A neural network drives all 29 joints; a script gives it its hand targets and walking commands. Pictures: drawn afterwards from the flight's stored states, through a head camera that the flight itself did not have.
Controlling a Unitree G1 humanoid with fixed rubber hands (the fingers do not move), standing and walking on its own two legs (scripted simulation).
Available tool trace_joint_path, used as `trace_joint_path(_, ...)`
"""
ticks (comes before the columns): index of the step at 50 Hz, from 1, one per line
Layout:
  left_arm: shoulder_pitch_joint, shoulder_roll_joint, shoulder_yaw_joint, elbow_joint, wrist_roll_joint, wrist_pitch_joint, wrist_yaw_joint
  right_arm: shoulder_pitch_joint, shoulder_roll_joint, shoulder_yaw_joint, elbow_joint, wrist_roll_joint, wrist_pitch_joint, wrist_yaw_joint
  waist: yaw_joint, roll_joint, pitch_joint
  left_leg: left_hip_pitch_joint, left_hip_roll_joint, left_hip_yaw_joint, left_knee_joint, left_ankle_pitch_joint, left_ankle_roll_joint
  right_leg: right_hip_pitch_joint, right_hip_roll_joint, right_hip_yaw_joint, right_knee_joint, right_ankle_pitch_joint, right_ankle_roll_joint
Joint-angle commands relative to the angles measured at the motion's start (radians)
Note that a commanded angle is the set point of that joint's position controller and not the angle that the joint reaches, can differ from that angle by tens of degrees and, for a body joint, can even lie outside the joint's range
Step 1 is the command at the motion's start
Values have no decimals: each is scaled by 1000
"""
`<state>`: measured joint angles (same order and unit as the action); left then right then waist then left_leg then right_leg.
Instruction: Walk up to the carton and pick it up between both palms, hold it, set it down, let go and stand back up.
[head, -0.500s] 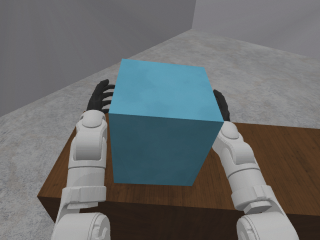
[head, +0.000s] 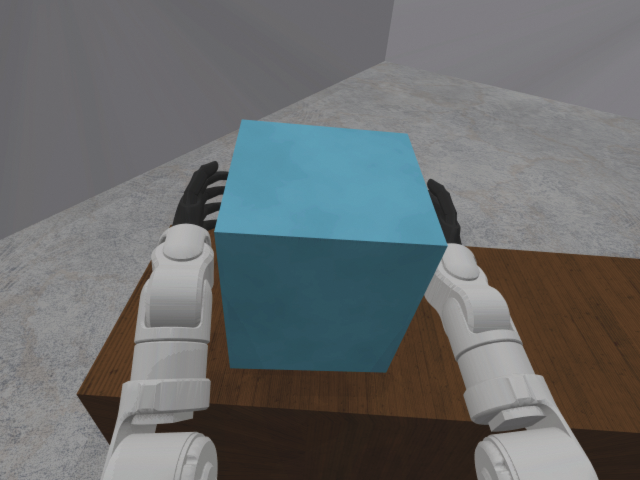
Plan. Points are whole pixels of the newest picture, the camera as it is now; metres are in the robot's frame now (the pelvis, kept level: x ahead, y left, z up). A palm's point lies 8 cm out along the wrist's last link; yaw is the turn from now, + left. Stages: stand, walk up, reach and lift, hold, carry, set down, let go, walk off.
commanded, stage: hold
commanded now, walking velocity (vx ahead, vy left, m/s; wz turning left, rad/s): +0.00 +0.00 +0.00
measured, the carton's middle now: (317, 252) +0.37 +0.00 +0.14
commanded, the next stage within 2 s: none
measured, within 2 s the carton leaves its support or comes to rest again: neither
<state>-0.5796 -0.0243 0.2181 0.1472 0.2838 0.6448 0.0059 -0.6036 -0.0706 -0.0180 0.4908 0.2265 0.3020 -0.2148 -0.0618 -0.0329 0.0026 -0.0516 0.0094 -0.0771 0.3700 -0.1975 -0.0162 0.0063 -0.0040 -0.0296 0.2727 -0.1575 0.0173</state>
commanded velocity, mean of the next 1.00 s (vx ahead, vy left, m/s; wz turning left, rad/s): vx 0.00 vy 0.00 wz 0.00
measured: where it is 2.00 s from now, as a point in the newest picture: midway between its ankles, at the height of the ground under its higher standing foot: outside the picture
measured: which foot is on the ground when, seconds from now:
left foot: down 0.00-1.00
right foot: down 0.00-1.00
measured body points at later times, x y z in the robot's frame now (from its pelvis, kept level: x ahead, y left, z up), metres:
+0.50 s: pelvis +0.00 +0.00 +0.00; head -0.04 +0.02 +0.45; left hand +0.38 +0.15 +0.19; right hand +0.38 -0.16 +0.17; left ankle +0.01 +0.13 -0.75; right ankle +0.00 -0.13 -0.75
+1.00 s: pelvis +0.00 +0.00 +0.00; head -0.04 +0.02 +0.45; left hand +0.38 +0.15 +0.19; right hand +0.37 -0.16 +0.17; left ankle +0.01 +0.13 -0.75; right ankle +0.00 -0.13 -0.75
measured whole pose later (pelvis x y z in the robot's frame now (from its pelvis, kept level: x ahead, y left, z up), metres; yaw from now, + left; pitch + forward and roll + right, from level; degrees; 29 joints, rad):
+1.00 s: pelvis +0.00 +0.00 +0.00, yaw +0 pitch -8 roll -1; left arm -0.57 -0.04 0.22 0.13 0.29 0.66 0.00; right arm -0.59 -0.07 -0.01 0.49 0.23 0.30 -0.22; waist -0.07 -0.04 0.02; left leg -0.03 0.01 -0.08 0.36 -0.20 -0.01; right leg 0.03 0.00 -0.03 0.27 -0.16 0.02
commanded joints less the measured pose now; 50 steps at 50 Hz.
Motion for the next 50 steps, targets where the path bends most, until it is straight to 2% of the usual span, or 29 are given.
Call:
trace_joint_path(1,-665,-639,-497,-77,-169,-78,-130,-849,628,397,-283,51,-58,113,-7,51,-347,100,-58,58,-46,276,-25,49,65,-30,-23,175,22)
trace_joint_path(2,-655,-636,-487,-69,-168,-75,-135,-859,634,402,-297,48,-62,113,2,37,-360,97,-60,61,-46,272,-18,65,62,-27,-22,192,25)
trace_joint_path(3,-639,-624,-464,-25,-148,-65,-140,-849,611,375,-255,39,-52,111,-4,44,-304,78,-60,65,-59,239,-19,56,61,-27,-27,164,24)
trace_joint_path(4,-647,-645,-480,-65,-163,-67,-144,-876,631,394,-309,47,-64,111,1,34,-371,88,-60,66,-52,255,-16,78,64,-28,-20,182,26)
trace_joint_path(5,-678,-644,-499,-89,-175,-75,-141,-882,635,400,-305,51,-65,109,-6,52,-380,89,-61,67,-44,279,-25,74,65,-29,-13,205,28)
trace_joint_path(8,-679,-647,-487,-45,-169,-74,-136,-901,629,396,-292,48,-62,112,-1,57,-369,87,-61,62,-46,266,-24,57,65,-28,-21,174,26)
trace_joint_path(9,-706,-643,-481,-76,-166,-82,-132,-873,635,391,-256,43,-58,116,-7,56,-375,93,-60,63,-54,254,-24,52,65,-29,-23,148,26)
trace_joint_path(10,-691,-632,-463,-29,-146,-75,-133,-865,627,374,-224,30,-56,119,-2,55,-325,80,-60,67,-65,226,-19,39,61,-27,-33,120,24)
trace_joint_path(12,-692,-648,-468,-48,-159,-74,-136,-906,645,390,-275,37,-69,121,6,34,-380,81,-58,67,-61,234,-10,60,66,-29,-24,137,24)
trace_joint_path(13,-704,-634,-456,-17,-148,-70,-136,-903,629,371,-231,36,-63,122,8,61,-339,71,-59,68,-66,216,-14,45,62,-27,-32,103,19)
trace_joint_path(15,-714,-648,-463,-6,-149,-70,-131,-931,635,361,-231,32,-71,127,8,68,-333,70,-56,69,-63,209,-16,19,63,-31,-35,75,17)
trace_joint_path(16,-729,-647,-458,-7,-148,-74,-130,-927,640,356,-219,29,-71,128,4,67,-346,75,-58,71,-64,201,-14,22,60,-28,-34,79,20)
trace_joint_path(18,-674,-659,-473,-9,-165,-73,-134,-929,647,379,-289,40,-80,119,-5,48,-402,94,-62,68,-42,261,-10,65,64,-24,-26,176,24)
trace_joint_path(20,-668,-651,-461,-41,-157,-80,-136,-901,648,408,-275,57,-72,107,3,40,-426,103,-67,66,-32,311,-13,101,66,-23,-12,240,32)
trace_joint_path(25,-694,-630,-463,-47,-155,-85,-141,-893,648,398,-262,54,-71,108,-1,40,-388,94,-67,63,-38,295,-17,83,64,-27,-16,217,35)
trace_joint_path(26,-720,-642,-484,-104,-169,-96,-136,-869,655,401,-259,60,-71,110,-14,49,-433,115,-62,61,-32,323,-27,90,68,-28,-7,232,33)
trace_joint_path(28,-692,-644,-482,-65,-158,-86,-133,-887,642,406,-273,66,-71,112,-2,68,-396,108,-64,59,-30,330,-29,77,67,-29,-15,218,30)
trace_joint_path(30,-675,-647,-492,-98,-161,-85,-132,-856,636,415,-283,68,-70,110,-12,61,-415,138,-61,57,-16,379,-36,91,73,-30,-12,252,27)
trace_joint_path(34,-648,-633,-483,-69,-153,-76,-144,-853,624,407,-289,63,-66,102,-13,55,-364,100,-67,61,-32,326,-31,97,65,-27,-13,248,33)
trace_joint_path(35,-637,-643,-488,-79,-158,-73,-144,-877,630,421,-324,67,-71,102,-4,46,-380,103,-64,60,-29,342,-30,102,70,-30,-11,257,34)
trace_joint_path(36,-650,-647,-506,-96,-162,-76,-141,-860,627,413,-315,66,-71,102,-20,64,-379,112,-61,57,-26,352,-38,94,72,-31,-9,255,29)
trace_joint_path(39,-616,-660,-522,-116,-170,-74,-132,-838,622,431,-340,77,-70,99,-23,63,-389,151,-56,49,-4,425,-44,87,78,-32,-10,300,24)
trace_joint_path(41,-600,-634,-492,-112,-145,-63,-139,-817,611,438,-320,81,-60,96,-9,57,-357,129,-61,52,-12,410,-42,108,72,-32,-4,315,30)
trace_joint_path(42,-608,-623,-489,-113,-142,-61,-142,-802,600,422,-292,75,-54,97,-18,65,-332,121,-61,55,-24,375,-44,101,69,-32,-8,284,31)
trace_joint_path(44,-625,-616,-480,-117,-142,-62,-147,-823,620,431,-310,74,-56,99,-2,52,-353,113,-63,59,-31,348,-31,110,66,-34,-7,269,34)
trace_joint_path(46,-619,-614,-475,-97,-141,-60,-151,-829,623,425,-310,67,-53,98,-6,41,-326,104,-63,60,-36,338,-25,109,64,-31,-10,284,35)
trace_joint_path(47,-642,-625,-492,-135,-157,-67,-151,-852,638,438,-349,74,-61,99,-3,35,-379,114,-64,59,-28,357,-27,120,66,-31,-1,308,39)
trace_joint_path(48,-651,-624,-500,-130,-160,-69,-147,-845,628,434,-329,75,-57,99,-10,50,-372,116,-65,56,-28,355,-33,105,67,-29,-4,296,35)
trace_joint_path(50,-647,-643,-527,-141,-173,-71,-138,-870,633,444,-380,84,-69,99,-6,70,-402,130,-65,54,-11,386,-39,102,70,-29,-2,308,33)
